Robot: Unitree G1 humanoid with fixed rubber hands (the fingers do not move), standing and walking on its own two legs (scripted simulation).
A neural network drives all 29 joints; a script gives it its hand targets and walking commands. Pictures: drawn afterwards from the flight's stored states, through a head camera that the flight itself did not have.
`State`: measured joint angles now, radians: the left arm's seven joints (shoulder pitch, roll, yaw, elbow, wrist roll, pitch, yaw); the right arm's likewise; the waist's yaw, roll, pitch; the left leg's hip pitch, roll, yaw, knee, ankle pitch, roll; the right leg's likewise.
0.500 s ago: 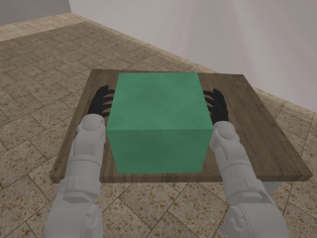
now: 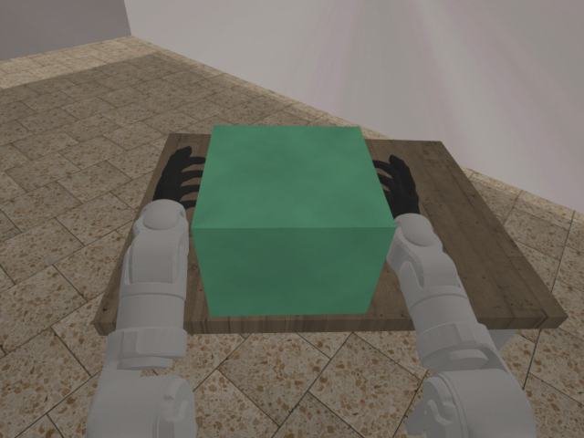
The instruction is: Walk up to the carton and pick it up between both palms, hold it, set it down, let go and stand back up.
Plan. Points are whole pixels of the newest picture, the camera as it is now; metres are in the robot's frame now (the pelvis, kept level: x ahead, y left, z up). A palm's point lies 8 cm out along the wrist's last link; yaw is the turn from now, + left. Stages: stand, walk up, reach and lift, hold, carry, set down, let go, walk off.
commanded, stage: reach and lift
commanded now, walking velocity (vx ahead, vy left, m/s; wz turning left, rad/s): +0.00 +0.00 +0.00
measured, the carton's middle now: (288, 217) +0.40 -0.02 +0.13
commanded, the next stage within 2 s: hold in 1.10 s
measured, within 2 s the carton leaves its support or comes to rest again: neither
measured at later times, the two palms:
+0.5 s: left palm (163, 196) +0.38 +0.15 +0.19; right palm (399, 201) +0.37 -0.17 +0.18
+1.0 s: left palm (161, 187) +0.38 +0.14 +0.20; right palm (403, 191) +0.37 -0.17 +0.20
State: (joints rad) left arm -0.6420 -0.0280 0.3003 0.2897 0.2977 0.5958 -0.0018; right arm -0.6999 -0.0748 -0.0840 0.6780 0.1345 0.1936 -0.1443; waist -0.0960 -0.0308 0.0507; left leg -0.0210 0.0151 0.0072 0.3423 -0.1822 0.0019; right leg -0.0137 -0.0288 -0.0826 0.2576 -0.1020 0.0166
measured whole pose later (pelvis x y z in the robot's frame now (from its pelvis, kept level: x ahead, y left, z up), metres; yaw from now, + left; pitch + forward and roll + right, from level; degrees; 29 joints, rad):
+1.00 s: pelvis +0.01 +0.00 +0.00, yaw +0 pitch -9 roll -1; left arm -0.66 -0.01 0.31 0.20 0.31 0.71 -0.02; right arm -0.75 -0.10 -0.03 0.62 0.20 0.30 -0.17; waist -0.10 -0.02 0.03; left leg 0.00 0.02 -0.01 0.34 -0.19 0.00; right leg 0.01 -0.02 -0.08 0.25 -0.11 0.01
